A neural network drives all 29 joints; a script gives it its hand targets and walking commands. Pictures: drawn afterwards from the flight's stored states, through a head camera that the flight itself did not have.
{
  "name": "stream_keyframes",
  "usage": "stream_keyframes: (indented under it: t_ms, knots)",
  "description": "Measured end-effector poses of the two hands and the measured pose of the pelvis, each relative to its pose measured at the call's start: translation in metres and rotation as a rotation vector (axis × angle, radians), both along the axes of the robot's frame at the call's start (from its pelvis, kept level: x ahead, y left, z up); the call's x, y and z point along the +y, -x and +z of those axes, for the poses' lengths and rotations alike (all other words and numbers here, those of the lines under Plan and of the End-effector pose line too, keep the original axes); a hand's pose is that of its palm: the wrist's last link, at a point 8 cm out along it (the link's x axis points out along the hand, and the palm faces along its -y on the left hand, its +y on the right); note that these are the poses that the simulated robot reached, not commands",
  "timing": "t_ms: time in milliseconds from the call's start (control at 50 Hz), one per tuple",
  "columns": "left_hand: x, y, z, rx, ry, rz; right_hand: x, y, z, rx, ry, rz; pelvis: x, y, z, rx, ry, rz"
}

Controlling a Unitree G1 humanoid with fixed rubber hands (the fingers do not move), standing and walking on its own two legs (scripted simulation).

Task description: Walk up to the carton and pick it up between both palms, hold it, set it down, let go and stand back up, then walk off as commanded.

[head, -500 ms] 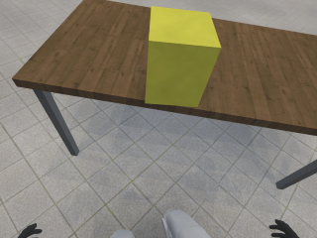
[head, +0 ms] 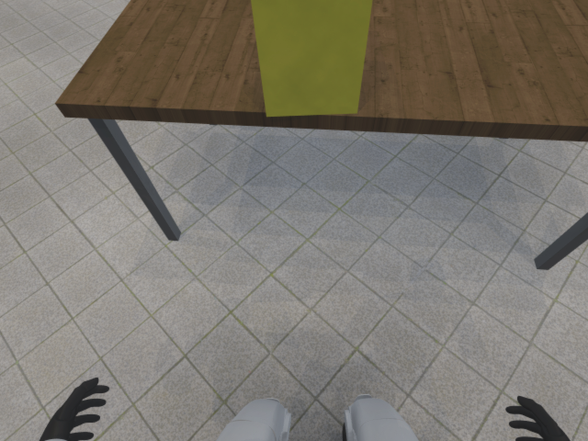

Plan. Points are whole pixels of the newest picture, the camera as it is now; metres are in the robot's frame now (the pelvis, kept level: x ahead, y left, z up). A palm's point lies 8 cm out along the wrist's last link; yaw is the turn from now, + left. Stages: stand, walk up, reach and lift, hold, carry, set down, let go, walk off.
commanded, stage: walk off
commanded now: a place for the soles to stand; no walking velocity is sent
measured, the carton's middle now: (309, 32) +0.84 -0.02 +0.07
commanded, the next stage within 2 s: stand in 1.24 s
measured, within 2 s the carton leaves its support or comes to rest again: neither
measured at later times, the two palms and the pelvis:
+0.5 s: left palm out of the picture -0.13 +0.33 -0.10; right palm out of the picture -0.07 -0.34 -0.07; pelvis -0.18 -0.02 +0.00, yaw -2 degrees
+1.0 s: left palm out of the picture -0.09 +0.30 -0.07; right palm out of the picture -0.16 -0.37 -0.07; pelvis -0.21 -0.03 +0.01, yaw +1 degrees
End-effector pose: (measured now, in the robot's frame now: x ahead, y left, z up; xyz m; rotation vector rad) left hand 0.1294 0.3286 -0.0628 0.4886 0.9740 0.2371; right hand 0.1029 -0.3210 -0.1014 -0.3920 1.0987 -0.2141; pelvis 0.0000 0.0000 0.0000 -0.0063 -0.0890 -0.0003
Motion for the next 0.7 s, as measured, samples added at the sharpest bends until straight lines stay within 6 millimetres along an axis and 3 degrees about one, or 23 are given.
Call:
stream_keyframes:
  t_ms: [80, 180, 320, 440, 540, 600, 700]
  knots:
    - [0.009, 0.017, -0.013, -0.038, 0.029, -0.013, 0.003, 0.039, 0.006, 0.024, 0.043, 0.007, 0.010, 0.034, -0.007, -0.006, -0.007, 0.027]
    - [0.014, 0.062, -0.029, 0.006, 0.079, 0.033, 0.006, 0.087, 0.028, 0.014, 0.081, 0.007, 0.016, 0.071, -0.001, -0.018, 0.008, 0.024]
    - [0.020, 0.140, -0.042, 0.102, 0.080, 0.037, -0.001, 0.112, 0.053, -0.112, 0.123, -0.006, 0.009, 0.123, 0.001, -0.004, 0.033, -0.011]
    - [0.013, 0.214, -0.046, 0.171, 0.069, 0.063, -0.014, 0.142, 0.042, -0.147, 0.095, 0.017, -0.007, 0.165, -0.008, -0.006, 0.023, -0.054]
    - [-0.005, 0.274, -0.031, 0.190, 0.069, 0.123, -0.023, 0.186, 0.026, -0.084, 0.039, -0.032, -0.018, 0.187, 0.002, -0.021, 0.016, -0.039]
    - [-0.012, 0.285, -0.018, 0.142, 0.068, 0.143, -0.026, 0.210, 0.019, -0.047, 0.020, -0.036, -0.017, 0.196, 0.008, -0.025, 0.016, -0.031]
    - [-0.012, 0.274, -0.004, 0.045, 0.058, 0.104, -0.022, 0.241, 0.011, 0.004, -0.007, -0.032, -0.014, 0.205, 0.009, -0.007, 0.012, 0.005]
